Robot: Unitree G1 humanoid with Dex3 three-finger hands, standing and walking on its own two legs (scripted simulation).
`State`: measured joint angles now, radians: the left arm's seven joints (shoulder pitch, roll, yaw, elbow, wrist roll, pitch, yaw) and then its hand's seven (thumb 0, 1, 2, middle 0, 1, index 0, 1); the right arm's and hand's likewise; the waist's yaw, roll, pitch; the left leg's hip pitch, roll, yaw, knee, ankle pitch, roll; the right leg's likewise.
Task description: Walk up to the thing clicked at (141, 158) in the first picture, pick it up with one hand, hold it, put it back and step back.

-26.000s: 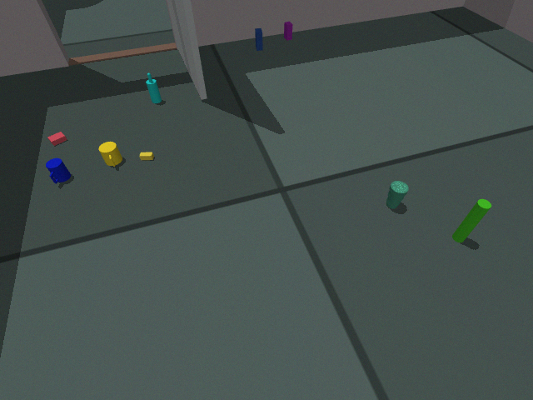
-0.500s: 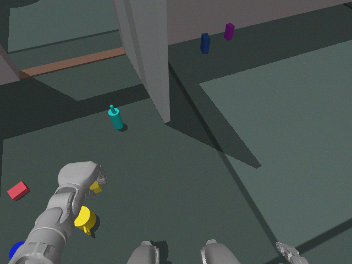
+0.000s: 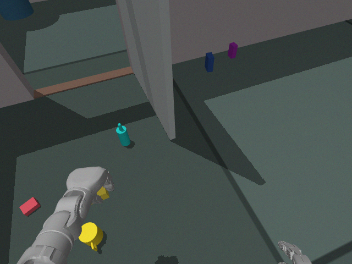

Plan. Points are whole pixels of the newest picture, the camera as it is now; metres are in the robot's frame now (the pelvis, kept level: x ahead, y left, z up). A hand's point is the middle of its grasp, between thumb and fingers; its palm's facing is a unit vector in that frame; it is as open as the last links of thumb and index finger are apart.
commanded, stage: hold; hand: left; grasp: from above
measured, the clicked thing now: (94, 194) +0.33 +0.24 -0.10
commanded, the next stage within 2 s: crouch in 1.74 s
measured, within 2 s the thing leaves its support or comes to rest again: neither
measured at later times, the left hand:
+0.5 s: hand (90, 195) +0.30 +0.22 -0.03, palm faces -0.45 -0.03 -0.89, open 5.1 cm
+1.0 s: hand (89, 198) +0.28 +0.21 -0.01, palm faces -0.44 -0.03 -0.90, open 5.1 cm
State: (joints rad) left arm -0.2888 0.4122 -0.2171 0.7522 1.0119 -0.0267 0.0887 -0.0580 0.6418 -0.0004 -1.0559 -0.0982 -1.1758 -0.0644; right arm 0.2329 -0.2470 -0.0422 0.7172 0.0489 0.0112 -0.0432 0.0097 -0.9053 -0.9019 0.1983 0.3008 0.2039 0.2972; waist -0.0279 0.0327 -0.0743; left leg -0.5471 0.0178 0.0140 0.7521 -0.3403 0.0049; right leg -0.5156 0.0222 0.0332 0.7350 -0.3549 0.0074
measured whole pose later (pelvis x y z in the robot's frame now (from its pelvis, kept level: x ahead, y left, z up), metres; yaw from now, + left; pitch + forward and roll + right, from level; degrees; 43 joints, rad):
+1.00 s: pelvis -0.01 +0.00 +0.02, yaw -1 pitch +0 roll +0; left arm -0.23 0.42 -0.24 0.60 0.98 -0.04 -0.05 -0.06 0.64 0.00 -1.06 -0.09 -1.19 -0.05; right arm 0.18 -0.25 -0.02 0.67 0.07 0.06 -0.07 0.01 -0.91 -0.90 0.20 0.30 0.20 0.30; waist 0.01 0.05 -0.01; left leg -0.30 0.01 0.03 0.52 -0.22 0.00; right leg -0.29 0.01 0.05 0.53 -0.25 0.00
